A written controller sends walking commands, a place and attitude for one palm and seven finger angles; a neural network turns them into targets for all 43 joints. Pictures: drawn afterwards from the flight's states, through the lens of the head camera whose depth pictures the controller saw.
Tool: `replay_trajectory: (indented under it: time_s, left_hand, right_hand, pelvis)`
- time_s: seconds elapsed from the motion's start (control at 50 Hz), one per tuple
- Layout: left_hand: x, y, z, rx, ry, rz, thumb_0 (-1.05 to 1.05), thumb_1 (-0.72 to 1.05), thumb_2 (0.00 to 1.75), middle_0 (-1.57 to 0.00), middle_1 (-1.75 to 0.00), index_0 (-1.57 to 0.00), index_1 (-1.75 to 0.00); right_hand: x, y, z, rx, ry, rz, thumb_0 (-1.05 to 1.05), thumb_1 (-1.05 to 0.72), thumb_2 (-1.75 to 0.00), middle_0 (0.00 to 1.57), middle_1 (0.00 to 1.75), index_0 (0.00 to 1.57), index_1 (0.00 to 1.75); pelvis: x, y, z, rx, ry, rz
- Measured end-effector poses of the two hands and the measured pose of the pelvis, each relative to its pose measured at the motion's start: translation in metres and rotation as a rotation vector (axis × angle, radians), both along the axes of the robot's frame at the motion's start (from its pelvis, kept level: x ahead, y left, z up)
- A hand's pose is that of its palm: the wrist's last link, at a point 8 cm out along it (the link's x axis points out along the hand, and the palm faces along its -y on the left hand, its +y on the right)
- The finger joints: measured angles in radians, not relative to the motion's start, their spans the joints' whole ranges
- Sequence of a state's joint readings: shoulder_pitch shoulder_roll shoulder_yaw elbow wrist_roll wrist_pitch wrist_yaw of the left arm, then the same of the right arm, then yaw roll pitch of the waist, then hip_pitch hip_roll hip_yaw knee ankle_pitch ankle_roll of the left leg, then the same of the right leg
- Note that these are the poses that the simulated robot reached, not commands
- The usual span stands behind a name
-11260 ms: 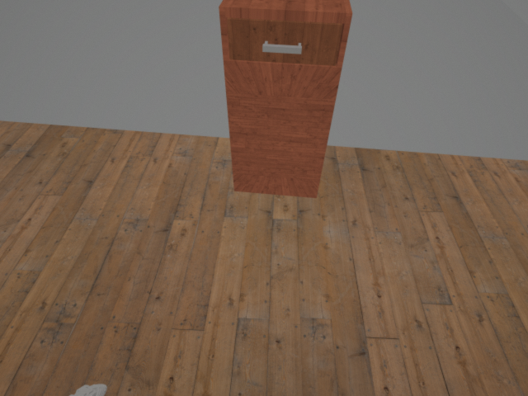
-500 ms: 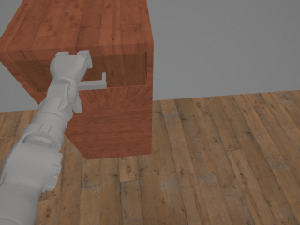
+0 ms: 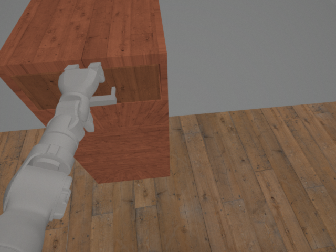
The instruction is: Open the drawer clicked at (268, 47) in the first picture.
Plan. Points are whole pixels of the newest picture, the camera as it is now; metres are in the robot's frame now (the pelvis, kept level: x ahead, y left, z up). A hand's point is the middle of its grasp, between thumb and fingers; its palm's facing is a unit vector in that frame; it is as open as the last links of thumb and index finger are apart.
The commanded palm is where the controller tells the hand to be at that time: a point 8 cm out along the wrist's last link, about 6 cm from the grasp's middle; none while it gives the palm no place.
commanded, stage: lower the fingers behind the handle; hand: left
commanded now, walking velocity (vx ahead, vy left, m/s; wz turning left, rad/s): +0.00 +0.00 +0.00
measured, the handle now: (92, 96) +0.54 +0.20 +0.03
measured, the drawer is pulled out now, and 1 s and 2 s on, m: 0.00 0.00 0.00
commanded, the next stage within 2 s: close the thumb around the handle in 1.44 s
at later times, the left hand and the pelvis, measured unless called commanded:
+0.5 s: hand (89, 108) +0.48 +0.20 +0.04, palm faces -0.05 -0.02 -1.00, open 13.8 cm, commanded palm +0.46 +0.20 +0.09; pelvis +0.00 +0.00 +0.00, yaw +0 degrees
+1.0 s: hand (93, 116) +0.48 +0.20 +0.01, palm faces -0.04 -0.02 -1.00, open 13.8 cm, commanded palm +0.46 +0.20 +0.06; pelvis -0.01 +0.01 -0.02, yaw -1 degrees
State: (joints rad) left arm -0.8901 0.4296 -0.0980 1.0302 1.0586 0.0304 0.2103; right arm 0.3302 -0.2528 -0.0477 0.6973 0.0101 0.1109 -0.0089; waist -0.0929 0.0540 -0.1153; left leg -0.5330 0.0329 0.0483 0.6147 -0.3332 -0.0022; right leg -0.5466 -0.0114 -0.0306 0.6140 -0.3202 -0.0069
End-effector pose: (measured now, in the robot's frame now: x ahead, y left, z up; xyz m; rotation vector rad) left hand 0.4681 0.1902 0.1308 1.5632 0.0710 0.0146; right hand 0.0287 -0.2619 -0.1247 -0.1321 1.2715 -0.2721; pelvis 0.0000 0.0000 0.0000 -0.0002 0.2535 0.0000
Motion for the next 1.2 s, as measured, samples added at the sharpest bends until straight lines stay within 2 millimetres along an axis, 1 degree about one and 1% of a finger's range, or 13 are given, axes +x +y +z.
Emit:
replay_trajectory:
  time_s: [0.18,0.32,0.48,0.72,1.0,1.2]
  left_hand:
    - [-0.005,-0.002,-0.018,-0.010,0.009,-0.024,0.00,-0.49,0.30,-0.32,-1.20,-0.32,-1.20]
    - [-0.006,0.001,-0.024,0.000,-0.013,-0.001,0.00,-0.49,0.30,-0.32,-1.20,-0.32,-1.20]
    - [-0.007,0.005,-0.031,-0.006,0.011,0.010,0.00,-0.49,0.30,-0.31,-1.20,-0.32,-1.20]
    - [-0.012,0.011,-0.050,-0.004,0.005,-0.010,0.00,-0.49,0.30,-0.31,-1.20,-0.32,-1.20]
    - [-0.008,0.008,-0.068,-0.008,0.008,-0.003,0.00,-0.49,0.30,-0.31,-1.20,-0.32,-1.20]
    - [-0.005,0.009,-0.070,0.001,-0.007,0.007,0.00,-0.49,0.30,-0.31,-1.20,-0.32,-1.20]
  right_hand:
    - [-0.004,-0.011,0.002,-0.028,0.008,-0.006,0.00,-0.91,-0.90,0.21,0.29,0.20,0.30]
    - [-0.010,-0.015,0.000,-0.033,0.024,-0.013,0.00,-0.91,-0.90,0.20,0.29,0.20,0.30]
    - [-0.016,-0.011,-0.001,-0.030,0.029,-0.027,0.00,-0.91,-0.90,0.21,0.29,0.20,0.30]
    - [-0.025,-0.003,-0.004,-0.035,0.041,-0.021,0.00,-0.91,-0.90,0.21,0.29,0.20,0.30]
    - [-0.045,0.007,-0.009,-0.034,0.079,-0.037,0.00,-0.91,-0.90,0.21,0.29,0.20,0.30]
    - [-0.056,0.011,-0.012,-0.032,0.098,-0.046,0.00,-0.91,-0.90,0.21,0.29,0.20,0.30]
  pelvis:
    - [-0.001,-0.004,-0.002,0.001,0.009,-0.001]
    - [-0.001,-0.005,-0.004,-0.001,0.023,-0.002]
    - [-0.002,-0.003,-0.005,-0.002,0.028,-0.006]
    - [-0.008,0.003,-0.010,-0.007,0.051,-0.004]
    - [-0.013,0.011,-0.017,-0.014,0.083,-0.009]
    - [-0.016,0.013,-0.020,-0.018,0.093,-0.009]
